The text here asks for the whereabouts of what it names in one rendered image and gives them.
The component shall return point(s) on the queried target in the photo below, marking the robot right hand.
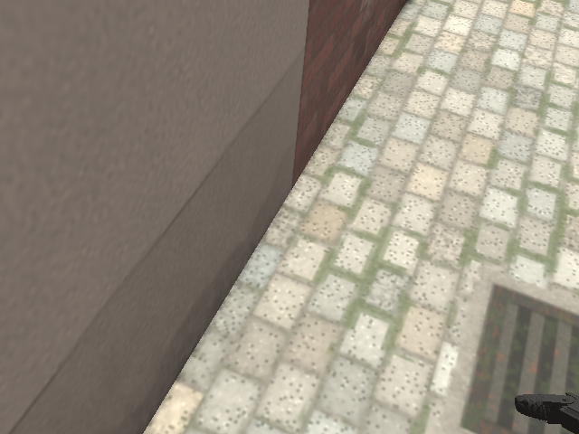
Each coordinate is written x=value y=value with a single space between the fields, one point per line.
x=555 y=409

